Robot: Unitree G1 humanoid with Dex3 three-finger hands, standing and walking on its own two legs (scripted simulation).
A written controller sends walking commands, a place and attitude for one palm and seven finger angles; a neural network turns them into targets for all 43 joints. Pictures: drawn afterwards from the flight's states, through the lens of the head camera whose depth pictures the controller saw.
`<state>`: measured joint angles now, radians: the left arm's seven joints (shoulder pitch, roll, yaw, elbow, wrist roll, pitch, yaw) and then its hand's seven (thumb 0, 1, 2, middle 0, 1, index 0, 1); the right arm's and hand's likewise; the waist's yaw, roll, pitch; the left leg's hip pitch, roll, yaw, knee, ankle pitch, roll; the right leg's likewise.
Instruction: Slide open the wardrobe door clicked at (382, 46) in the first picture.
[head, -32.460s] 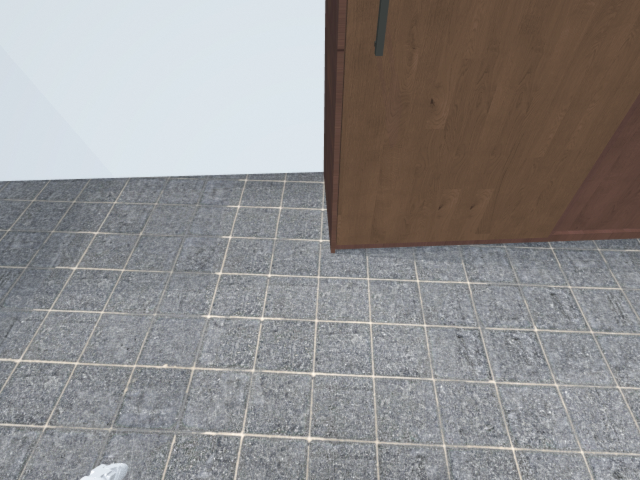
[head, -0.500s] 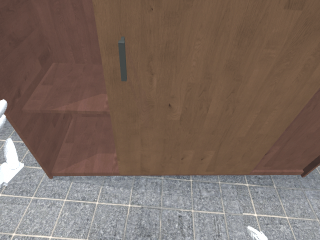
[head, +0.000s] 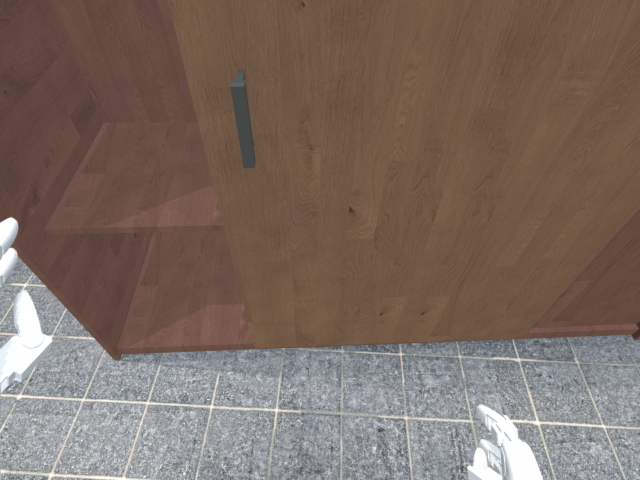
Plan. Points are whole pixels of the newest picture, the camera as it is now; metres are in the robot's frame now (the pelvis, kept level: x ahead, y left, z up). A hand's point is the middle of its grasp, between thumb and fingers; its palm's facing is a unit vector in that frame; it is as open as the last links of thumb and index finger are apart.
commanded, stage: stop stepping back and stand still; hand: left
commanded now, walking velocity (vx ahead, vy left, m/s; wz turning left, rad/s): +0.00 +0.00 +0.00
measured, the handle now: (245, 120) +0.58 +0.17 +0.14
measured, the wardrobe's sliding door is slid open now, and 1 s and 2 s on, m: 0.44 0.44 0.44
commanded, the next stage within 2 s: let the arm hang, fingers relaxed in 0.80 s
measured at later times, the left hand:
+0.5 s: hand (20, 360) +0.18 +0.28 +0.15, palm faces +0.43 -0.80 -0.43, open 7.4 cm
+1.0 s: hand (68, 411) +0.18 +0.29 +0.03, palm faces +0.22 -0.85 -0.48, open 7.4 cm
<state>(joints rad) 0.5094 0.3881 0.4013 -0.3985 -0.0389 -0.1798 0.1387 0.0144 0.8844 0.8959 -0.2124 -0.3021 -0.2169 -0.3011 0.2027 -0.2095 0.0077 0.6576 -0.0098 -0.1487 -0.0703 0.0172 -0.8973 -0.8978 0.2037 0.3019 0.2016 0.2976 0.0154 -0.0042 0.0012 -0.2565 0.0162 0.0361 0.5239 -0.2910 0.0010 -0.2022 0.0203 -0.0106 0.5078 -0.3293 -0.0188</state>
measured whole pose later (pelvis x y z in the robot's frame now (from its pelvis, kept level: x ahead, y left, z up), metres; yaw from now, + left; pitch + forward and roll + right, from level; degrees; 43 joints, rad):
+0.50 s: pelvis -0.02 +0.01 +0.01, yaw +0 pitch +1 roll -1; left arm 0.51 0.38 0.37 -0.41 -0.04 -0.18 0.15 0.02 0.89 0.90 -0.21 -0.30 -0.22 -0.30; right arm 0.22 -0.21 0.01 0.63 -0.01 -0.13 -0.08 0.02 -0.90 -0.90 0.20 0.30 0.20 0.30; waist 0.02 0.00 0.00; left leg -0.25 0.01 0.03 0.46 -0.23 0.02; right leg -0.18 0.02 -0.02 0.41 -0.25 0.00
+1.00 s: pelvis -0.04 +0.02 +0.00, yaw +2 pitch +2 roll +0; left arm 0.29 0.39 0.18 0.10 0.01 -0.07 0.05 0.01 0.89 0.90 -0.20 -0.30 -0.21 -0.30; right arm 0.15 -0.30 0.00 0.76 -0.01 -0.09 0.00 0.01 -0.90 -0.90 0.20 0.30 0.20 0.30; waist 0.02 0.06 -0.03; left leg -0.34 -0.02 0.02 0.53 -0.23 0.04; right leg -0.28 -0.02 -0.04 0.53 -0.29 0.01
